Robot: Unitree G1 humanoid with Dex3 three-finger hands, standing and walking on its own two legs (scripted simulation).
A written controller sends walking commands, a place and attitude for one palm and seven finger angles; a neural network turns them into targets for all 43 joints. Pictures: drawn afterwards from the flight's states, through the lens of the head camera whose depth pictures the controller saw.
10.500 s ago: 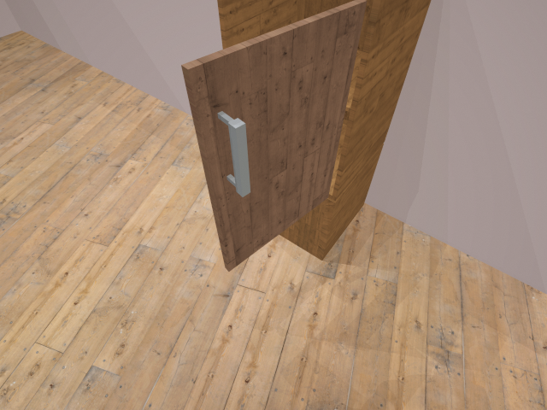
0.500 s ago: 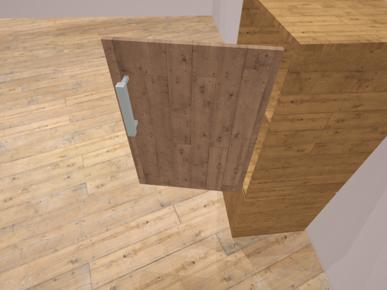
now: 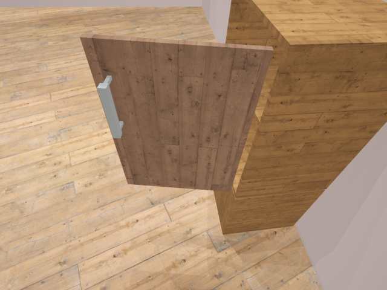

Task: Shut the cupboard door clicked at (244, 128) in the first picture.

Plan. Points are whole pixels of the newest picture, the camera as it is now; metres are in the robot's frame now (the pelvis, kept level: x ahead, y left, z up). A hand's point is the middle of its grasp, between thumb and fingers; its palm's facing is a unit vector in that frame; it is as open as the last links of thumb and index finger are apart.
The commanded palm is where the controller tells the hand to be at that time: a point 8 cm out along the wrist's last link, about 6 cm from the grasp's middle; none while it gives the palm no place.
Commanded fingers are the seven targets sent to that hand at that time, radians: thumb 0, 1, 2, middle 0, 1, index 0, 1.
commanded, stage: look again from close up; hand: left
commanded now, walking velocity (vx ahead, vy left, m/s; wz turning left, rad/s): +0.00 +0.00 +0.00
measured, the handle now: (113, 108) +0.52 +0.24 +0.07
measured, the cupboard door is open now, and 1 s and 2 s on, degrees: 79 79 79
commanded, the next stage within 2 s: shuffle to correct the standing spot in 0.14 s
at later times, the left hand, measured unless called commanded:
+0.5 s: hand out of the picture +0.01 +0.17 -0.18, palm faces +0.06 -0.98 -0.16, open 7.4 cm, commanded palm none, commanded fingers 0.00 0.90 0.90 -0.20 -0.30 -0.20 -0.30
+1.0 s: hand out of the picture +0.11 +0.21 -0.18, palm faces +0.02 -0.98 -0.20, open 7.3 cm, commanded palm none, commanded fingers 0.00 0.90 0.90 -0.20 -0.30 -0.20 -0.30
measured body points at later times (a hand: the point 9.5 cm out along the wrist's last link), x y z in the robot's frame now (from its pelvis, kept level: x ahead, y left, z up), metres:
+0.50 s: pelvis +0.03 +0.01 -0.01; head +0.04 +0.02 +0.44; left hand +0.01 +0.22 -0.17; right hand +0.03 -0.22 -0.16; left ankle +0.01 +0.08 -0.74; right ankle +0.01 -0.13 -0.74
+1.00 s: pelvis +0.06 +0.04 +0.00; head +0.08 +0.04 +0.45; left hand +0.11 +0.26 -0.16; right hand +0.05 -0.18 -0.16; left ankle +0.01 +0.08 -0.74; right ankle +0.07 -0.10 -0.74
